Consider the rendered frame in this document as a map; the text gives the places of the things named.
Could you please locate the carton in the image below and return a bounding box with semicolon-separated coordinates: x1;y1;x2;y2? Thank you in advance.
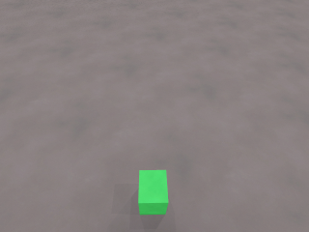
138;170;169;216

